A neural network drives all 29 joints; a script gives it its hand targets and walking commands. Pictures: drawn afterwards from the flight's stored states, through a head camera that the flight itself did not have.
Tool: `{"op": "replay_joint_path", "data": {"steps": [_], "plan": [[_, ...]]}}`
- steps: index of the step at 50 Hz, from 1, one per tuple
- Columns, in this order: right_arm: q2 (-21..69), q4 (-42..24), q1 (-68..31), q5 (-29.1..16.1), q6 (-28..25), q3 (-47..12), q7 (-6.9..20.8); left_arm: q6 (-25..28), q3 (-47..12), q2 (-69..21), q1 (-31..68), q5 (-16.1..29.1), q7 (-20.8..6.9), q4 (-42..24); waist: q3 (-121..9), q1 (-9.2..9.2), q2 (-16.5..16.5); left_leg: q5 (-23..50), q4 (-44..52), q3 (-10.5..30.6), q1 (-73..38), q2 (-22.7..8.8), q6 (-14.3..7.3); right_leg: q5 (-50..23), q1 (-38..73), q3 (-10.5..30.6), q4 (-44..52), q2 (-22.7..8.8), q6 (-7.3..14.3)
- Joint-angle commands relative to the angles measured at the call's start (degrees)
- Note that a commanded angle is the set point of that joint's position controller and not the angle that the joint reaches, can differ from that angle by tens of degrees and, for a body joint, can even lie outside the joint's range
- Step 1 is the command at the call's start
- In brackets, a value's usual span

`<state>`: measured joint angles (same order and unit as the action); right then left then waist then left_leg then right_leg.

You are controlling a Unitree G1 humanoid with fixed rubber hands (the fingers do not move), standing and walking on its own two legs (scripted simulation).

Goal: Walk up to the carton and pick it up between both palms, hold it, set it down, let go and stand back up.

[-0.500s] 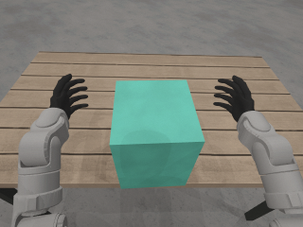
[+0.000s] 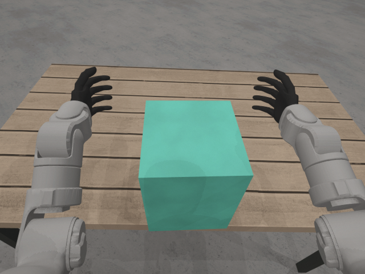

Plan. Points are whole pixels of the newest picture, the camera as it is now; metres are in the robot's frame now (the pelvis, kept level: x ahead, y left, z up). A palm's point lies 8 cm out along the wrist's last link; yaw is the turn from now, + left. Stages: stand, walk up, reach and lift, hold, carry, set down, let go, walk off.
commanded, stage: reach and lift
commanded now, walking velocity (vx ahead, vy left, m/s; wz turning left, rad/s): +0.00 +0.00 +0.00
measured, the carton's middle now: (188, 167) +0.36 +0.01 +0.02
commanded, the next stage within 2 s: none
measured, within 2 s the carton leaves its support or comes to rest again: neither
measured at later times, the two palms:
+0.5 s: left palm (101, 144) +0.37 +0.21 +0.09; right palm (264, 146) +0.39 -0.16 +0.09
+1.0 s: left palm (112, 148) +0.37 +0.19 +0.08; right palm (255, 150) +0.38 -0.14 +0.08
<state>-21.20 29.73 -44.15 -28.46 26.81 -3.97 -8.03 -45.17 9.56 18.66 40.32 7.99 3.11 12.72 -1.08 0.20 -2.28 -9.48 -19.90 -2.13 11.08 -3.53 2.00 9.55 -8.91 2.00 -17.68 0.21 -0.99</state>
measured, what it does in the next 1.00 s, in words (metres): stands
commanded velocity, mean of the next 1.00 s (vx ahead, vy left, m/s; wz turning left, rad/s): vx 0.00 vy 0.00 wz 0.00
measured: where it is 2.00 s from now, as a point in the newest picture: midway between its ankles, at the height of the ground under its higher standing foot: outside the picture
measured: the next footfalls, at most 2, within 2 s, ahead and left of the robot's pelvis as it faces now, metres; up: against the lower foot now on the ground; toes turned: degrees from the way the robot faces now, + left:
none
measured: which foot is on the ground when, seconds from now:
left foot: down 0.00-1.00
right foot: down 0.00-1.00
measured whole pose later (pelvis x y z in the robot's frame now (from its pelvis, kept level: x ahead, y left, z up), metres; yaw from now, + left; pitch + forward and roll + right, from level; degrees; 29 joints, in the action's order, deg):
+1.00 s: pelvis +0.00 +0.00 +0.00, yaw +1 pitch +2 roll -1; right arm -7.7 40.5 -32.3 -15.5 2.7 -2.3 -10.4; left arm -12.4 6.2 7.5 30.4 4.6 3.5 31.5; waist 0.0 -0.2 -0.8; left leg -11.0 -23.2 -0.5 14.0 -3.3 1.9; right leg 10.8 -10.8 0.7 -19.7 0.2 -1.1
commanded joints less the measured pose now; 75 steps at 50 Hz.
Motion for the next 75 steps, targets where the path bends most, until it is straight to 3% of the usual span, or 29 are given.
{"op": "replay_joint_path", "data": {"steps": [1,6,8,11,14,18,22,27,35,38,42,50,57,65,75], "plan": [[-10.0,-8.9,-19.0,1.0,-4.8,4.8,0.0,4.1,1.9,6.8,18.1,-1.6,-0.8,-10.7,-24.1,0.95,4.3,24.7,-2.2,-1.8,-14.6,4.9,1.2,-23.4,5.8,-3.5,-0.1,4.3,-0.2],[-8.5,-16.3,-15.4,3.0,-8.1,6.8,-0.1,7.6,0.8,5.9,16.4,-0.6,-0.6,-19.3,-25.9,2.52,4.1,27.4,-3.4,-1.4,-15.8,5.0,1.6,-25.4,5.8,-4.2,-0.6,4.4,-0.9],[-7.3,-16.0,-15.8,4.0,-8.9,7.0,0.4,9.1,0.4,5.3,17.3,-0.3,-0.3,-17.5,-24.3,2.15,4.6,23.5,-2.9,-1.3,-14.3,4.8,1.2,-20.8,3.9,-4.2,-0.4,4.1,-0.8],[-5.6,-21.1,-15.6,5.6,-11.1,6.9,0.4,11.7,-0.2,5.2,17.6,0.1,0.5,-19.2,-27.8,0.52,4.8,22.1,-3.2,-1.3,-13.5,4.7,0.8,-19.5,4.2,-3.7,-1.0,3.9,-0.8],[-3.9,-19.7,-14.3,7.5,-12.6,7.4,0.6,14.3,-0.7,4.1,16.6,0.5,1.1,-16.1,-28.4,-0.41,5.5,19.4,-3.1,-1.1,-12.9,4.4,0.7,-16.5,3.0,-4.0,-1.3,3.9,-0.6],[-1.1,-13.0,-12.1,10.8,-14.5,6.8,0.4,18.0,-0.3,2.0,13.5,-0.8,0.4,-4.2,-25.4,-2.18,3.7,14.2,-2.1,-0.9,-10.1,4.1,-0.4,-11.4,2.0,-3.7,-1.0,3.6,-0.7],[0.7,-9.2,-10.8,12.9,-18.5,6.9,-0.5,23.2,-0.2,0.8,12.2,-1.5,-0.3,-1.1,-26.1,-1.63,3.2,17.3,-2.9,-0.8,-11.2,4.2,-0.1,-14.8,3.3,-4.3,-1.7,3.8,-1.2],[1.5,-11.2,-9.0,14.0,-23.7,6.9,-1.2,29.0,-0.4,0.2,10.5,-1.9,-0.8,-3.3,-30.8,-0.29,2.7,25.8,-5.1,-0.9,-13.7,4.7,0.6,-24.5,6.1,-4.6,-3.1,3.8,-1.9],[5.3,-6.8,-9.5,13.9,-25.8,5.2,-2.1,33.9,-1.9,-0.9,12.4,-1.2,-1.3,1.5,-24.6,1.06,2.1,21.3,-4.1,-0.7,-11.1,4.8,-0.1,-23.4,5.3,-3.6,-2.6,2.2,-2.5],[6.0,-2.6,-9.6,13.5,-25.6,4.3,-1.8,34.5,-2.5,-1.7,12.9,-1.8,-1.0,5.0,-23.2,0.82,3.9,20.3,-3.6,-0.5,-11.7,4.5,0.0,-19.3,3.6,-3.7,-1.4,2.3,-1.5],[6.4,-1.5,-10.1,12.8,-26.6,3.8,-1.9,35.9,-2.8,-3.3,12.5,-2.2,-0.3,5.4,-25.2,0.12,5.2,22.4,-4.1,-0.5,-12.9,4.4,0.5,-19.3,2.7,-3.9,-1.4,2.5,-1.1],[8.8,-1.0,-15.4,13.9,-27.7,3.1,-2.4,35.8,-2.5,-6.6,15.7,-4.4,1.0,8.3,-25.4,-1.62,3.7,21.8,-4.7,-0.3,-12.6,3.7,0.4,-15.1,0.4,-4.3,-0.9,3.4,-0.6],[11.9,0.8,-16.8,17.1,-28.1,4.1,-4.2,36.0,-2.1,-9.9,18.1,-6.8,2.5,8.8,-27.5,-1.20,3.0,20.5,-5.0,-0.8,-12.3,3.5,0.4,-14.9,-0.1,-4.6,-1.1,3.3,-0.9],[15.8,0.1,-18.1,16.1,-28.0,2.2,-5.9,35.1,-2.6,-13.6,19.2,-8.5,2.9,6.9,-28.4,-1.07,4.2,22.7,-5.9,-0.7,-13.2,3.8,0.4,-17.7,1.2,-4.3,-1.2,3.0,-1.3],[17.7,1.1,-19.2,17.7,-26.8,2.8,-7.0,35.5,-2.3,-14.5,21.1,-9.0,2.8,10.1,-26.1,-0.83,3.3,16.4,-5.0,-0.8,-11.4,3.6,-0.4,-12.2,-0.7,-4.2,-0.7,2.5,-1.5]]}}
